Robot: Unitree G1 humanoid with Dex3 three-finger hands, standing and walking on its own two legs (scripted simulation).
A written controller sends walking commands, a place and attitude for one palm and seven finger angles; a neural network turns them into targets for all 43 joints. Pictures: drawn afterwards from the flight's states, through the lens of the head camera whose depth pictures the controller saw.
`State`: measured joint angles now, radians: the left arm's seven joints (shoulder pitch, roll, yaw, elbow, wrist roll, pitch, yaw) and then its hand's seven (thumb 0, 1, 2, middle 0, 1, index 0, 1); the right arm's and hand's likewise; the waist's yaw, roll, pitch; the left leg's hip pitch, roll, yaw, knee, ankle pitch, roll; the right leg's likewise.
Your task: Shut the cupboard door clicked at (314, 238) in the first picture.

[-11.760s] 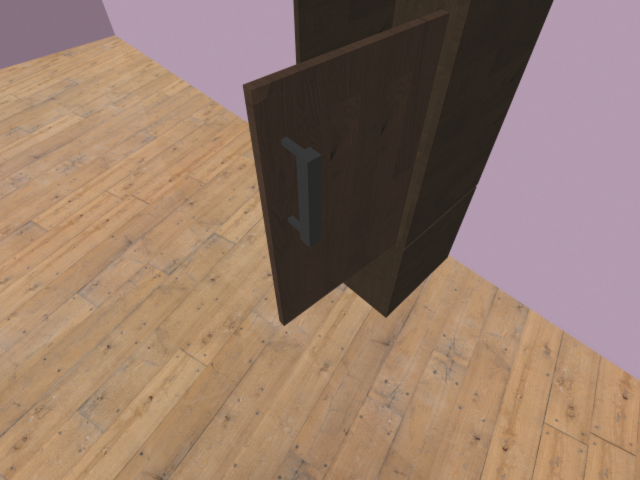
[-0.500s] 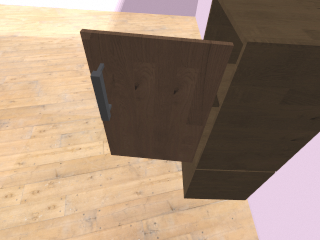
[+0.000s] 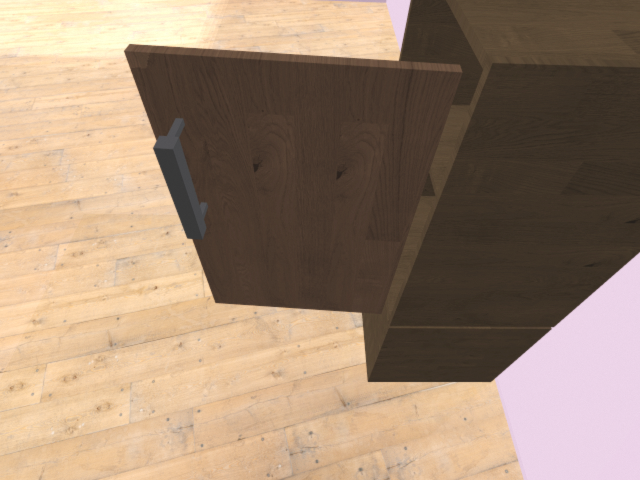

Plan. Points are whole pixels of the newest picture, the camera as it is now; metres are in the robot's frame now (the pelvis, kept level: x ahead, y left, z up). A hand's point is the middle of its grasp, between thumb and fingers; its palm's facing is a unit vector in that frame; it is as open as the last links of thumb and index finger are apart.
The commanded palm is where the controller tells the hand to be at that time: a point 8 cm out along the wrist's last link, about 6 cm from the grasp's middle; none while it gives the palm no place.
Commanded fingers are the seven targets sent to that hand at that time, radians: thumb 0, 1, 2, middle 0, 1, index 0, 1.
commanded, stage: come to a stop and stand still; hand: left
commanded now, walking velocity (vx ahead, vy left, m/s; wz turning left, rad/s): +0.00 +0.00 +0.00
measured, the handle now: (187, 182) +0.48 +0.23 +0.08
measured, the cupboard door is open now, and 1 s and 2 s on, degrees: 86 86 86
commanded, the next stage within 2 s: look again from close up in 0.50 s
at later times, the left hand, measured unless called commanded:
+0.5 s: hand out of the picture -0.03 +0.16 -0.17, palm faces -0.02 -0.97 -0.23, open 7.4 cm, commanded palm none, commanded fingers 0.00 0.90 0.90 -0.20 -0.30 -0.20 -0.30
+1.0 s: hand out of the picture -0.02 +0.14 -0.17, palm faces +0.00 -0.98 -0.18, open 7.4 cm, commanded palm none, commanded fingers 0.00 0.90 0.90 -0.20 -0.30 -0.20 -0.30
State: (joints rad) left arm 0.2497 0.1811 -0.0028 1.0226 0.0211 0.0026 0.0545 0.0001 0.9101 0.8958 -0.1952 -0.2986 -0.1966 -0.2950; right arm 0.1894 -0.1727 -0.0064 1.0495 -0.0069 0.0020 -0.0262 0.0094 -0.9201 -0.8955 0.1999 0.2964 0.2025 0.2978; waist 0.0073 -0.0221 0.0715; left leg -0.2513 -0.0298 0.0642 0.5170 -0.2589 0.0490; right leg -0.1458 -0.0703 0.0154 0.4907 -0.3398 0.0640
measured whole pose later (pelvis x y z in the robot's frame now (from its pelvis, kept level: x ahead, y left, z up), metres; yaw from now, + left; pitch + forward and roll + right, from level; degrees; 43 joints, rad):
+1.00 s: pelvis -0.02 -0.03 +0.01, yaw +0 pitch -1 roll +0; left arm 0.28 0.17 -0.02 1.10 0.02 -0.01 0.02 0.00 0.91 0.90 -0.20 -0.30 -0.20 -0.30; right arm 0.22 -0.17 0.00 1.12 -0.01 -0.02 -0.02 0.01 -0.92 -0.90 0.20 0.30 0.20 0.30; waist 0.01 -0.02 0.03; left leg -0.23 0.02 0.05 0.45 -0.20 0.00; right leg -0.15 -0.02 0.00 0.45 -0.29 0.01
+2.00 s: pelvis +0.03 -0.01 +0.01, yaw -1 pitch +0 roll +0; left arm 0.20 0.18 -0.01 1.06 0.02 -0.01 0.04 0.00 0.92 0.90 -0.20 -0.30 -0.20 -0.30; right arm 0.22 -0.17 0.01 1.13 -0.01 -0.02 -0.03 0.01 -0.92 -0.90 0.20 0.30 0.20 0.30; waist 0.00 -0.01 0.02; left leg -0.14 -0.02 0.08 0.39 -0.24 0.03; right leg -0.14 -0.01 -0.05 0.42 -0.27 -0.01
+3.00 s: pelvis +0.03 -0.03 +0.01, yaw -1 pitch -1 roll +1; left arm 0.28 0.15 -0.02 1.12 0.01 -0.02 0.03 0.00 0.91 0.90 -0.19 -0.30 -0.20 -0.30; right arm 0.25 -0.15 0.02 1.15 -0.02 -0.02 -0.03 0.01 -0.92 -0.90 0.20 0.30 0.20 0.30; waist 0.01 -0.01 0.04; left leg -0.14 0.01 0.06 0.40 -0.26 0.00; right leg -0.14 0.01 -0.06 0.44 -0.29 -0.05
